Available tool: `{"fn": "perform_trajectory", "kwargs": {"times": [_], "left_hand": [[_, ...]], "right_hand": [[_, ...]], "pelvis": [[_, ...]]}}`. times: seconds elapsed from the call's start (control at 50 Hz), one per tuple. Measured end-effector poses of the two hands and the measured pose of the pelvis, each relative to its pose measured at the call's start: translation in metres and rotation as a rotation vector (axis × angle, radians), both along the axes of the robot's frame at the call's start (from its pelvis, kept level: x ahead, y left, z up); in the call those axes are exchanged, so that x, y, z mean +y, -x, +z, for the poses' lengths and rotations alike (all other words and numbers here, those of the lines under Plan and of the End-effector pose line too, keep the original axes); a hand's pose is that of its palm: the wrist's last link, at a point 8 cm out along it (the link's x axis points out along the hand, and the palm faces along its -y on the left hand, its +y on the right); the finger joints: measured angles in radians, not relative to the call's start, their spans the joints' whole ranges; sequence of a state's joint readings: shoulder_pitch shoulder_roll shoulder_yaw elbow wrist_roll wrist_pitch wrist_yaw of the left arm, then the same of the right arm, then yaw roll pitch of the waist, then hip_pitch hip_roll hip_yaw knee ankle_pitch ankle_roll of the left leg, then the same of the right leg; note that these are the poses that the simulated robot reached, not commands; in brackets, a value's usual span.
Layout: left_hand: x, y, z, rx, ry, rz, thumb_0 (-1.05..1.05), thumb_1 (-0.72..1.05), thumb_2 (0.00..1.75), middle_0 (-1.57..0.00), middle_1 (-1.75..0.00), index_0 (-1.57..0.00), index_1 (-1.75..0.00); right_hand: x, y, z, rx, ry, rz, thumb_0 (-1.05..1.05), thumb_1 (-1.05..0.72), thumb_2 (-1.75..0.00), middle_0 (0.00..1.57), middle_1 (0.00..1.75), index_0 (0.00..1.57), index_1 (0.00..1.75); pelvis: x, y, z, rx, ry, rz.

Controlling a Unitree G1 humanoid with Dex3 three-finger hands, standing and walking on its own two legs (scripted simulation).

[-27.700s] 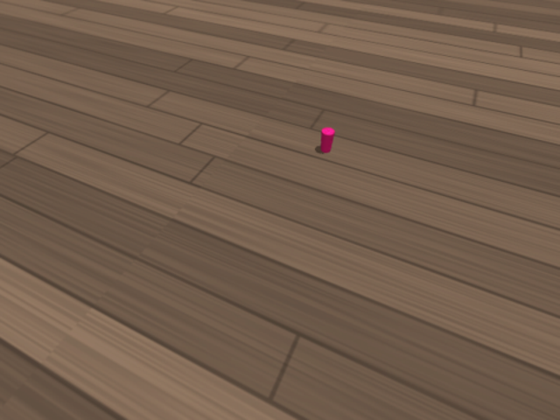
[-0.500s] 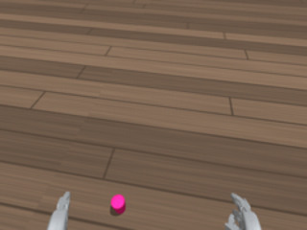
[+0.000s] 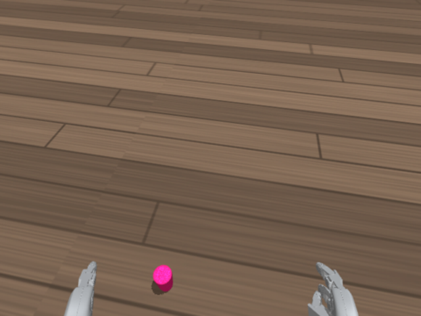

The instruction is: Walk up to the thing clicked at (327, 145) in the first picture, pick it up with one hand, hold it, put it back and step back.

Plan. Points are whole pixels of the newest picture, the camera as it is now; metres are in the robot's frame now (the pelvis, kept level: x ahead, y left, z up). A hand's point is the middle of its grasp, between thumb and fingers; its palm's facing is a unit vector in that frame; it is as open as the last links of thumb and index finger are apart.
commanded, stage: home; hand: left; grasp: from the side
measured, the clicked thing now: (164, 279) +0.40 +0.18 -0.66
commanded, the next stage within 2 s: stand in 0.52 s
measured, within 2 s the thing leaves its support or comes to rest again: neither
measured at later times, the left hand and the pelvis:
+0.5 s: hand (112, 307) +0.17 +0.19 -0.06, palm faces +0.11 -0.95 -0.28, open 17.4 cm; pelvis +0.01 +0.01 +0.00, yaw +0 degrees
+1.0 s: hand (112, 308) +0.17 +0.19 -0.07, palm faces +0.06 -0.95 -0.31, open 10.9 cm; pelvis +0.00 +0.00 +0.00, yaw +0 degrees
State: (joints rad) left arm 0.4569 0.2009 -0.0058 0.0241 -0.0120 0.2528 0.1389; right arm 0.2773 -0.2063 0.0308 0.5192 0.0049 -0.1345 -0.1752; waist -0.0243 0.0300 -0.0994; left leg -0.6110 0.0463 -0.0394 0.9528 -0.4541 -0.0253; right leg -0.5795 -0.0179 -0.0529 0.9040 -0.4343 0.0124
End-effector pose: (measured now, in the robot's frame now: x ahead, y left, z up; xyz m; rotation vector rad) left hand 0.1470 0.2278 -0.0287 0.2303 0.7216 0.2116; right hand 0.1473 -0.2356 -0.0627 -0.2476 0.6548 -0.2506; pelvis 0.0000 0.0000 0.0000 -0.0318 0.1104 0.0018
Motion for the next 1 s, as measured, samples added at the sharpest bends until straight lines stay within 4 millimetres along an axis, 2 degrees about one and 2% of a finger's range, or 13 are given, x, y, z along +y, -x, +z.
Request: {"fn": "perform_trajectory", "kwargs": {"times": [0.7,0.82,0.96,1.0], "left_hand": [[0.006,-0.0086,0.0003,-0.003,0.002,-0.001,-0.01,-0.51,0.08,-0.07,-0.08,-0.07,-0.08],[0.0053,-0.0077,-0.0002,0.001,0.003,0.001,-0.01,-0.29,0.3,-0.14,-0.2,-0.15,-0.19],[0.0048,-0.0072,-0.0005,0.003,0.0,0.002,0.0,0.17,0.67,-0.18,-0.27,-0.19,-0.27],[0.0077,-0.0084,-0.0076,0.004,-0.027,-0.051,0.0,0.32,0.74,-0.19,-0.28,-0.19,-0.28]], "right_hand": [[0.0072,-0.0052,-0.0006,0.013,0.0,0.003,0.01,-0.91,-0.9,0.2,0.3,0.2,0.3],[0.0061,-0.0063,-0.0005,0.014,0.001,0.004,0.01,-0.91,-0.9,0.2,0.3,0.2,0.3],[0.0046,-0.0064,-0.0003,0.013,0.003,0.003,0.01,-0.91,-0.9,0.2,0.3,0.2,0.3],[0.0027,-0.0051,-0.0058,0.076,0.03,0.068,0.01,-0.91,-0.9,0.2,0.3,0.2,0.3]], "pelvis": [[0.006,-0.0074,0.0009,0.006,0.003,-0.003],[0.0054,-0.0078,0.001,0.005,0.003,-0.002],[0.0044,-0.0074,0.0009,0.005,0.002,-0.002],[0.0039,-0.0049,0.0031,-0.027,-0.007,0.001]]}}
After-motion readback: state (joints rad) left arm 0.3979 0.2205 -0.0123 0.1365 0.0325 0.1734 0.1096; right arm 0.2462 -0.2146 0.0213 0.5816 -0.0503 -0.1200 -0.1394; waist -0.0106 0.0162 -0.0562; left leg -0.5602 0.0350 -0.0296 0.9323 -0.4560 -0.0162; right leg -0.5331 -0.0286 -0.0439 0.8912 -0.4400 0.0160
